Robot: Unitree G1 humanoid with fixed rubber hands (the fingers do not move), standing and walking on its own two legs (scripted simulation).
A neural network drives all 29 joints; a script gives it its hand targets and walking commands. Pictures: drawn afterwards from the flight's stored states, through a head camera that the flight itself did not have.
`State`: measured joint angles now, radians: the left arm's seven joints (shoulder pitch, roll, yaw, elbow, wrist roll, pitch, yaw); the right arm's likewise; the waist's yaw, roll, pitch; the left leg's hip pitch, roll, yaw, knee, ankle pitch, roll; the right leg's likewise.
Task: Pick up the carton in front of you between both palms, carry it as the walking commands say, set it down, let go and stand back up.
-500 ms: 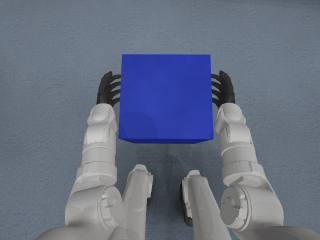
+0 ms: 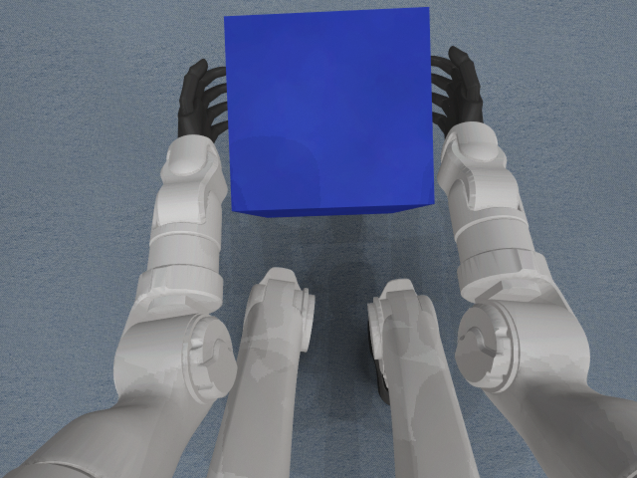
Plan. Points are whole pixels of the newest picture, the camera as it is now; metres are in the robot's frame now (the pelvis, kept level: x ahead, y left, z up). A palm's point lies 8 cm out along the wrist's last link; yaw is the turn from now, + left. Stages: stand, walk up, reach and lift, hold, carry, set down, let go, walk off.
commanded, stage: set down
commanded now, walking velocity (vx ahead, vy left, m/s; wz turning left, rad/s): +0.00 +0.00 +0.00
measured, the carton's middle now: (328, 138) +0.49 +0.04 -0.19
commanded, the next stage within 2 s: none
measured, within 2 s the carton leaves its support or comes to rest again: rests again in 1.02 s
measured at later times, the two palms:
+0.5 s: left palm (222, 145) +0.48 +0.20 -0.24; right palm (422, 134) +0.52 -0.10 -0.25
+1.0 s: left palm (229, 154) +0.47 +0.19 -0.27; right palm (421, 141) +0.51 -0.11 -0.27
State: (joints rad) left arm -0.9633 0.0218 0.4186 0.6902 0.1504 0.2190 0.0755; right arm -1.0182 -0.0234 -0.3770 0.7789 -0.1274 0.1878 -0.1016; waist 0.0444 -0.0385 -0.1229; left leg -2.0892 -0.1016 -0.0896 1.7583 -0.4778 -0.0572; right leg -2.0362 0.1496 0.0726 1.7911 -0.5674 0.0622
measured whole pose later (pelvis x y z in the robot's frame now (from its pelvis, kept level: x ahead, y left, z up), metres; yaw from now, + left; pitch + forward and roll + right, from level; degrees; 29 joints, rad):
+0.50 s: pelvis -0.01 +0.00 -0.09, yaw +0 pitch +43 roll +0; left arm -1.18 0.14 0.40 0.79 0.04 0.20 0.10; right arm -1.28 -0.14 -0.23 0.92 -0.02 0.18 -0.16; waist 0.07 -0.02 0.15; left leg -2.30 -0.10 -0.07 2.07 -0.52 -0.08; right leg -2.26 0.19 0.06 2.12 -0.61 0.08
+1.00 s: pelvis -0.01 -0.01 -0.11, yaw +0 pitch +40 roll +1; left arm -1.22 0.16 0.40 0.94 0.07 0.16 0.07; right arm -1.33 -0.17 -0.23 1.07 -0.03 0.13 -0.15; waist 0.08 -0.04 0.21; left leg -2.28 -0.07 -0.06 2.13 -0.54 -0.07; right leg -2.25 0.18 0.05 2.18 -0.62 0.06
